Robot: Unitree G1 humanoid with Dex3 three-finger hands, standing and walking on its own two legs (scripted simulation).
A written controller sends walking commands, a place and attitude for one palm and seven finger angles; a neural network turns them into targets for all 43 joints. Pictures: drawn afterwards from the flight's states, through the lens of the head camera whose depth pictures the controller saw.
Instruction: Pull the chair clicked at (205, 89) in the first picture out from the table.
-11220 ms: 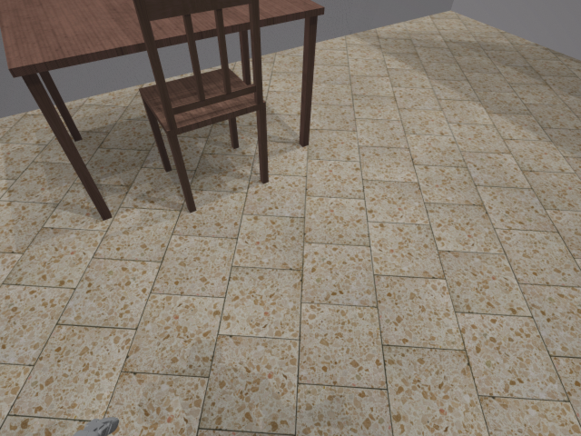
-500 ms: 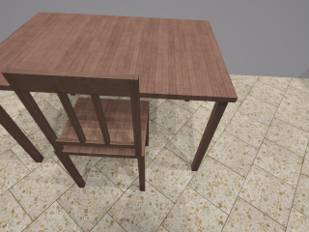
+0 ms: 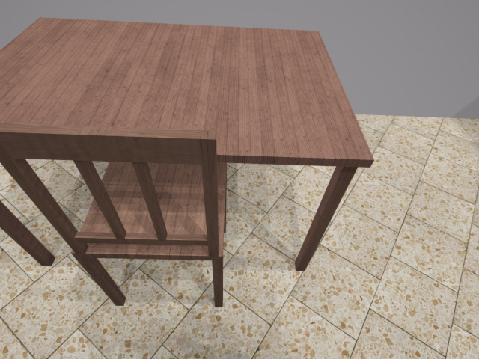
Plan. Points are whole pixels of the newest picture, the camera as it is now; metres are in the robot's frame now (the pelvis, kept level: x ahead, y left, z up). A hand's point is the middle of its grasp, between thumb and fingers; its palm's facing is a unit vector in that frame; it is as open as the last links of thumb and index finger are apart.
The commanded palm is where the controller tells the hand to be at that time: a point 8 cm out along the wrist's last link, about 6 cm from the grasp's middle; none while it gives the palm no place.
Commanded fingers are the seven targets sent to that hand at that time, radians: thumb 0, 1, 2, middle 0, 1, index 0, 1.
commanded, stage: come to a stop and stand still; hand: left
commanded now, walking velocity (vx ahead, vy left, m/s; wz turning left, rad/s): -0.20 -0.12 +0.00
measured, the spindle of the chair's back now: (104, 202) +0.44 +0.33 -0.07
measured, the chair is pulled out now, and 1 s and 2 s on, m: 0.00 0.00 0.00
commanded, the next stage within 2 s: look again from close up in 1.92 s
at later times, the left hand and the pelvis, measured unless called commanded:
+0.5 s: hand out of the picture +0.06 +0.17 -0.17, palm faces +0.04 -0.97 -0.23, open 7.3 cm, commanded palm none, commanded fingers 0.00 0.90 0.90 -0.20 -0.30 -0.20 -0.30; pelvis +0.00 -0.01 -0.01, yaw +1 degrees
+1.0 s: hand out of the picture +0.03 +0.25 -0.15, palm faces +0.02 -0.94 -0.35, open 7.4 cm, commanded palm none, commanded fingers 0.00 0.90 0.90 -0.20 -0.30 -0.20 -0.30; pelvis -0.03 +0.00 +0.00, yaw +1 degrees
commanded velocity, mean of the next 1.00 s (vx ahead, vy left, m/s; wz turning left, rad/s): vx -0.04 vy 0.00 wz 0.00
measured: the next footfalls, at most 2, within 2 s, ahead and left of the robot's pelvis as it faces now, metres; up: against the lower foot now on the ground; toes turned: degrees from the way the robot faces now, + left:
right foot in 0.10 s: +0.10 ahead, -0.11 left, +0.00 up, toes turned -3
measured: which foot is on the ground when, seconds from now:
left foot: down 0.00-1.00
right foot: up 0.00-0.08, down 0.10-1.00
